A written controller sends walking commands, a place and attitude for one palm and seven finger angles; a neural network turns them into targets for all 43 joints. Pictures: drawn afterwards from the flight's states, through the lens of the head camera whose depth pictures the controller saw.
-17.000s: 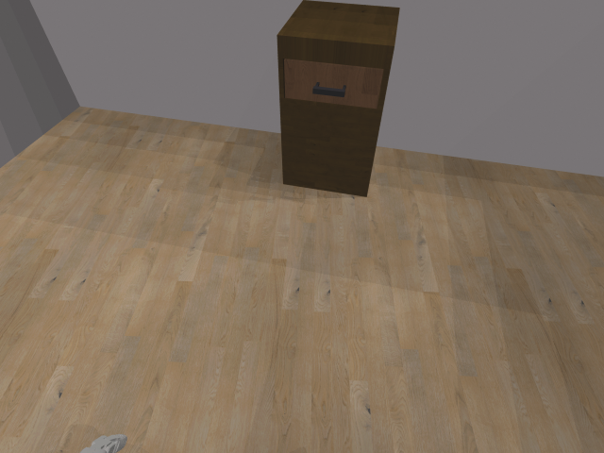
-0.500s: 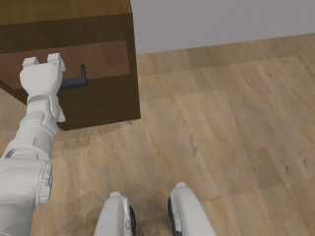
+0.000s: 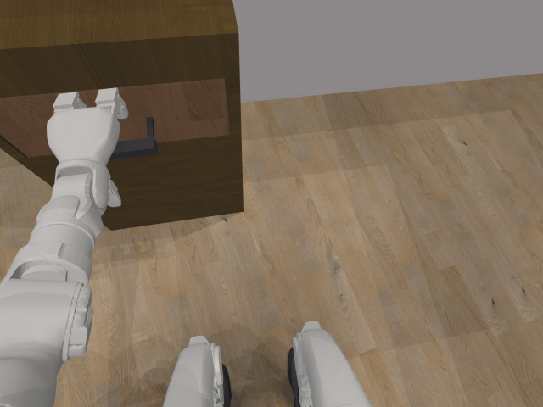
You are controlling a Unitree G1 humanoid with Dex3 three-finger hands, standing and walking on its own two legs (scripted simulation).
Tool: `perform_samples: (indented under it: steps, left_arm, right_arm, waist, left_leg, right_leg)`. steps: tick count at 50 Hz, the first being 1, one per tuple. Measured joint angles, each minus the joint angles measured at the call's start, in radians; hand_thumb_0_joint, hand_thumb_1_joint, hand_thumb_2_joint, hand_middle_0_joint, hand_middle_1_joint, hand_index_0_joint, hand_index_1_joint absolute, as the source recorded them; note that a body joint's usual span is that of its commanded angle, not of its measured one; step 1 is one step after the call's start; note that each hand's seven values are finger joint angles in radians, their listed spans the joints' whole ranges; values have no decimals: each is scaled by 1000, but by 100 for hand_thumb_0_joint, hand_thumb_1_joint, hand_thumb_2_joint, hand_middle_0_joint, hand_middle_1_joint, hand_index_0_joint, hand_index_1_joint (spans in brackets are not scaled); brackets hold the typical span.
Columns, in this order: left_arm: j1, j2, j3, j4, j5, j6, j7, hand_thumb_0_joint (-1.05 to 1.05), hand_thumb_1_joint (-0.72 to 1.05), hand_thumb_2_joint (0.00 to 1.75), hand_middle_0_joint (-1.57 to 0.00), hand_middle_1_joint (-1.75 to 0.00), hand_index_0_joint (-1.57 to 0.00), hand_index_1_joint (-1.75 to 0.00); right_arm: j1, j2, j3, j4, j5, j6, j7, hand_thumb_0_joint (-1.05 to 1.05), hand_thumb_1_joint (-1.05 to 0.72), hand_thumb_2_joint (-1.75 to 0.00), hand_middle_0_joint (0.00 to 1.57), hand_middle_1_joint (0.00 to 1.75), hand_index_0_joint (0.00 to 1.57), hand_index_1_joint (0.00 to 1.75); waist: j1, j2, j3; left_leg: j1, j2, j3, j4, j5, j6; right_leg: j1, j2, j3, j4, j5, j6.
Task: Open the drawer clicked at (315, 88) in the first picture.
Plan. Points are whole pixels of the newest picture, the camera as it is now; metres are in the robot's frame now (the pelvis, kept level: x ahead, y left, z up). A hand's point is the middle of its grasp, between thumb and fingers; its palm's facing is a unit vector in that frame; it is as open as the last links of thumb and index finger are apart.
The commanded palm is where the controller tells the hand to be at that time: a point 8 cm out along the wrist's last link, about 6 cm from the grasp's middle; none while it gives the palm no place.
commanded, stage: re-aim the fingers above the handle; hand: left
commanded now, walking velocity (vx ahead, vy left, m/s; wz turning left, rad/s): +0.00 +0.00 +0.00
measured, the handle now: (118, 138) +0.56 +0.22 -0.09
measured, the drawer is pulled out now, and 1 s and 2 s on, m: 0.00 0.00 0.00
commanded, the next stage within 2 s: lower the fingers behind the handle in 1.96 s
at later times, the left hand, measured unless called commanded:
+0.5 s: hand (96, 146) +0.51 +0.23 -0.03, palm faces +0.03 +0.00 -1.00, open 13.8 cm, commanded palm +0.48 +0.22 +0.02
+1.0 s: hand (98, 158) +0.50 +0.23 -0.04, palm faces -0.07 +0.03 -1.00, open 13.8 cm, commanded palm +0.46 +0.22 +0.02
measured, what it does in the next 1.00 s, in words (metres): stands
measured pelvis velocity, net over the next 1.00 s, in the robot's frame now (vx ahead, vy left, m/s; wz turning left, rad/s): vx -0.01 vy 0.00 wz -0.01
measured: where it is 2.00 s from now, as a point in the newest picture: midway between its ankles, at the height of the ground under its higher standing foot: outside the picture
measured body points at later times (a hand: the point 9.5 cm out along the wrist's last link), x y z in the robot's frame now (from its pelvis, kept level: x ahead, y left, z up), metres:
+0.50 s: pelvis +0.00 +0.00 +0.00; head +0.17 +0.00 +0.42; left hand +0.50 +0.23 +0.03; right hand +0.02 -0.28 -0.13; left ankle +0.01 +0.11 -0.62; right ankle +0.03 -0.13 -0.62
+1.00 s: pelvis -0.01 +0.00 +0.00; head +0.17 -0.01 +0.41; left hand +0.50 +0.23 +0.01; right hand +0.01 -0.28 -0.13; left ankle +0.01 +0.11 -0.62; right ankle +0.03 -0.13 -0.62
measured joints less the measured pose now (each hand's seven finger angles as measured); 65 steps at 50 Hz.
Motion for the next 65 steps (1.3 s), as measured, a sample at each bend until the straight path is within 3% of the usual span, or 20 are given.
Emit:
perform_samples:
  steps: [5,9,15,20,24,26,30,33,36,40,44,47,51,53,56,59,61,63,65]
  left_arm:
    - [-19,14,-20,30,-11,49,8,1,-48,30,-32,-120,-32,-120]
    - [-31,11,-55,63,-38,75,-42,0,-48,30,-32,-120,-32,-120]
    - [2,-20,-76,18,-43,-6,-99,0,-48,30,-32,-120,-32,-120]
    - [20,-23,-15,-17,1,-63,-31,0,-48,30,-32,-120,-32,-120]
    - [14,-3,17,-5,18,-4,47,1,-48,30,-32,-120,-32,-120]
    - [5,6,7,20,11,44,57,1,-48,30,-32,-120,-32,-120]
    - [9,2,-33,37,-37,101,-4,0,-48,30,-32,-120,-32,-120]
    - [23,-21,-76,10,-74,78,-75,0,-48,30,-32,-120,-32,-120]
    - [27,-40,-99,-15,-66,10,-106,0,-48,30,-32,-120,-32,-120]
    - [-7,-35,-71,-5,-12,-59,-55,0,-49,30,-32,-121,-32,-120]
    - [-59,2,-18,47,12,-12,32,1,-49,30,-32,-121,-32,-120]
    - [-63,0,-26,53,20,41,56,1,-48,30,-35,-125,-32,-120]
    - [10,-4,-11,47,-32,113,-24,1,-48,30,-34,-125,-31,-120]
    - [78,-13,-6,3,-64,97,-74,1,-48,30,-34,-124,-31,-120]
    - [165,-30,-24,-98,-82,14,-108,0,-48,30,-33,-123,-30,-119]
    - [176,-39,-75,-135,-46,-74,-76,0,-48,30,-33,-122,-30,-119]
    - [146,-41,-90,-117,-16,-103,-31,0,-48,30,-33,-121,-31,-119]
    - [97,-40,-89,-74,3,-94,22,0,-49,30,-33,-121,-31,-119]
    - [38,-38,-79,-10,5,-49,67,0,-49,30,-32,-121,-31,-119]
  right_arm:
    - [-5,4,2,9,5,7,5,0,-90,-90,20,30,20,30]
    - [-4,8,5,7,12,3,0,0,-90,-89,20,30,20,30]
    - [12,14,0,5,8,-12,-14,0,-90,-89,20,30,20,30]
    - [7,7,4,2,-5,-2,-9,0,-90,-89,20,30,20,30]
    - [-4,-2,1,-4,-7,14,6,0,-90,-90,20,30,20,30]
    - [-9,-4,-1,-3,-2,17,12,0,-90,-90,20,30,20,30]
    - [-11,2,-6,4,11,13,10,0,-90,-90,20,30,20,30]
    - [-3,12,-10,16,15,-1,-4,0,-90,-89,20,30,20,30]
    - [5,18,-6,25,12,-18,-21,0,-90,-89,20,30,20,30]
    - [2,10,6,21,2,-24,-26,0,-90,-89,20,30,20,30]
    - [-16,-7,13,-3,-3,-6,-10,0,-90,-90,20,30,20,30]
    - [-20,-18,14,-21,5,10,3,0,-90,-90,20,30,20,30]
    - [-22,-15,15,-36,23,27,2,0,-90,-90,20,30,20,30]
    - [-12,-6,10,-35,28,22,-7,0,-90,-90,20,30,20,30]
    - [11,12,0,-13,27,0,-26,0,-90,-90,20,30,20,30]
    - [21,23,-4,21,18,-22,-40,0,-90,-89,20,30,20,30]
    - [12,23,-3,37,12,-29,-39,0,-90,-89,20,30,20,30]
    - [-7,18,-4,41,6,-30,-32,0,-90,-89,20,30,20,30]
    - [-31,11,-3,34,3,-30,-21,0,-90,-89,20,30,20,30]
  waist:
    - [10,4,4]
    - [14,5,7]
    - [11,1,-8]
    - [-2,-1,-19]
    - [2,5,-7]
    - [11,8,6]
    - [32,11,22]
    - [39,7,18]
    - [31,-2,0]
    - [0,-7,-25]
    - [-24,-2,-20]
    - [-13,3,1]
    - [8,7,29]
    - [26,7,31]
    - [55,-1,19]
    - [70,-12,-8]
    - [65,-17,-25]
    - [49,-17,-36]
    - [31,-16,-34]
  left_leg:
    - [16,-2,-3,-7,0,-1]
    - [36,-4,-5,-25,6,-2]
    - [54,-5,-9,-41,8,-4]
    - [36,1,-5,-16,-7,-4]
    - [18,3,3,6,-13,-3]
    - [16,1,7,6,-10,-1]
    - [30,-5,8,-18,6,0]
    - [52,-11,1,-44,18,-2]
    - [67,-13,-9,-56,22,-4]
    - [50,-8,-18,-31,9,-8]
    - [12,0,-12,9,-6,-6]
    - [0,1,2,18,-4,-1]
    - [23,2,27,-12,9,4]
    - [42,0,33,-35,18,5]
    - [71,-8,27,-63,27,3]
    - [83,-17,7,-64,25,-2]
    - [74,-20,-9,-46,17,-5]
    - [55,-21,-21,-23,9,-7]
    - [36,-20,-26,-3,3,-7]
  right_leg:
    - [17,-1,-3,-6,-2,-1]
    - [38,-3,-5,-24,2,-2]
    - [59,-3,-9,-41,3,-3]
    - [37,2,-4,-16,-7,-3]
    - [13,4,4,9,-12,-3]
    - [9,2,8,12,-10,-1]
    - [22,-3,9,-6,1,0]
    - [50,-9,1,-32,9,0]
    - [69,-10,-8,-46,9,-3]
    - [57,-5,-17,-29,0,-7]
    - [15,2,-9,8,-7,-7]
    - [-5,3,5,22,-4,-2]
    - [4,4,29,4,11,4]
    - [19,3,35,-14,19,5]
    - [53,-4,28,-38,20,5]
    - [76,-14,8,-42,10,1]
    - [76,-17,-7,-30,0,-2]
    - [64,-18,-18,-14,-9,-5]
    - [48,-17,-23,1,-13,-6]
